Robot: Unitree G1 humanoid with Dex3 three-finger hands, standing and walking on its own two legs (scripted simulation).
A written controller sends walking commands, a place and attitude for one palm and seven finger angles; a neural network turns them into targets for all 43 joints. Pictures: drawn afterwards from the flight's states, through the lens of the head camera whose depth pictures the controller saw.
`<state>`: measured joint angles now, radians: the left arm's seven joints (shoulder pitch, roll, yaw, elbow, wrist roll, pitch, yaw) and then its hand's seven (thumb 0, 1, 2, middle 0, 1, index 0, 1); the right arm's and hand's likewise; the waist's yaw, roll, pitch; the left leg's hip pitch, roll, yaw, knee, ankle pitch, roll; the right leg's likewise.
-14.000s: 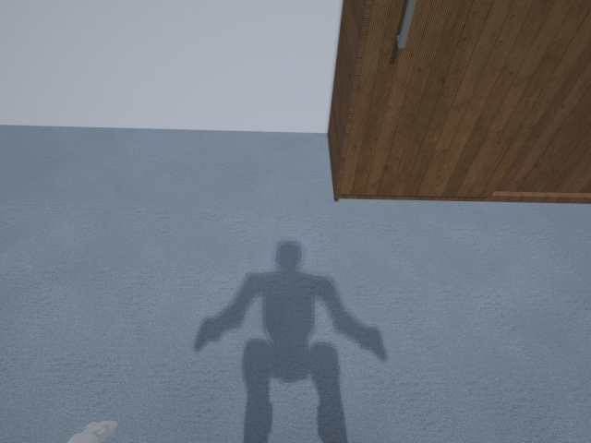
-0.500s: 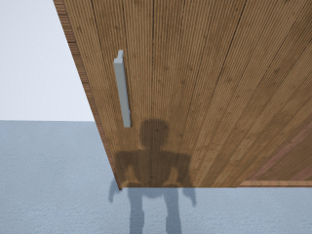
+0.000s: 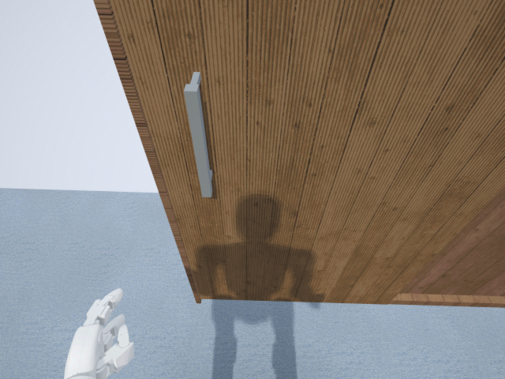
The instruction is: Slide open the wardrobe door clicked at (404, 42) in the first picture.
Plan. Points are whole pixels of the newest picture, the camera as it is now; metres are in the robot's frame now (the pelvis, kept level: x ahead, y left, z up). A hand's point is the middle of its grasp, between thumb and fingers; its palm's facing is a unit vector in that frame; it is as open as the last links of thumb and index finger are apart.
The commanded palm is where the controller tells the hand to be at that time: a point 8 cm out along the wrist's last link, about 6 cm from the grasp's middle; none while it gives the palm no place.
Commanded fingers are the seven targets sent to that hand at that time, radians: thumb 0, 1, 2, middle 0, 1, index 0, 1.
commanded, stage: raise the hand with hooked fingers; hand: left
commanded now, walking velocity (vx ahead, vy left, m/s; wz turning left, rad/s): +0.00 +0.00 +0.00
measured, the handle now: (202, 142) +0.47 +0.12 +0.12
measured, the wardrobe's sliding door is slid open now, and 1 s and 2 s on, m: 0.00 0.00 0.00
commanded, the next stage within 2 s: move the hooked fingers beside the handle in 1.96 s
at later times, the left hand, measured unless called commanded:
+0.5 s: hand (123, 335) +0.18 +0.20 +0.01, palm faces +0.03 -1.00 -0.08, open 9.9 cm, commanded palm +0.15 +0.26 +0.02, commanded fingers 0.00 0.13 0.57 -0.25 -0.80 -0.25 -0.80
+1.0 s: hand (78, 282) +0.22 +0.25 +0.08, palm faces +0.08 -1.00 -0.06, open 12.9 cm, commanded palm +0.19 +0.30 +0.09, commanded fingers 0.00 -0.45 0.32 -0.30 -1.17 -0.30 -1.17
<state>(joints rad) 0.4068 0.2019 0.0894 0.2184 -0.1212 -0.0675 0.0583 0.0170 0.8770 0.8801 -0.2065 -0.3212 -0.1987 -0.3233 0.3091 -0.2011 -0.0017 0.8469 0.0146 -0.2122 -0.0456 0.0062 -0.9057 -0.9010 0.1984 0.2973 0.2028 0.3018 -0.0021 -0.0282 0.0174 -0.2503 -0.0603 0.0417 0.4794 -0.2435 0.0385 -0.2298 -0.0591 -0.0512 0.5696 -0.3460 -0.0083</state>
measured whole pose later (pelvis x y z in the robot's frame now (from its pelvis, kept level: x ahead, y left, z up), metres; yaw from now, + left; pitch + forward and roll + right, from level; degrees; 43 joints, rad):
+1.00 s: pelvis -0.02 +0.00 -0.02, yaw +0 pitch +4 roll -2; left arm 0.19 0.34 0.36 0.06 -0.35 -0.20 -0.36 0.00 -0.23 0.41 -0.28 -1.03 -0.28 -1.03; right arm 0.24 -0.26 0.03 0.62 0.05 -0.29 -0.10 0.01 -0.90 -0.90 0.20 0.30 0.20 0.30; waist 0.03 0.02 -0.05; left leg -0.47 -0.01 0.01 0.74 -0.35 0.04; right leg -0.38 -0.01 -0.07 0.69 -0.38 0.00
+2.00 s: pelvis -0.02 -0.02 +0.00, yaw +0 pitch -1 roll -1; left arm -0.06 0.42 0.45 0.19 -0.34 0.04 -0.42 -0.01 -0.50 0.30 -0.30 -1.20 -0.30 -1.20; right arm 0.23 -0.26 0.06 0.64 0.07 -0.25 -0.13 0.01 -0.90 -0.90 0.20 0.30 0.20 0.30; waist 0.04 0.05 -0.02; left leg -0.28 0.00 0.01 0.54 -0.25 0.02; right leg -0.21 0.01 -0.08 0.51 -0.30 -0.02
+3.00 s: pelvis -0.01 -0.01 +0.00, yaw -1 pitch +2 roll +0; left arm -0.32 0.36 0.34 0.41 -0.25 0.01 -0.29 -0.01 -0.50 0.30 -0.30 -1.20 -0.30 -1.20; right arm 0.26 -0.26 0.05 0.65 0.07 -0.17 -0.11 0.01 -0.90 -0.90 0.20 0.30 0.20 0.30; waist 0.00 0.03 -0.04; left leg -0.33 0.00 0.03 0.56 -0.27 0.03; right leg -0.26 0.00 -0.05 0.54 -0.31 -0.01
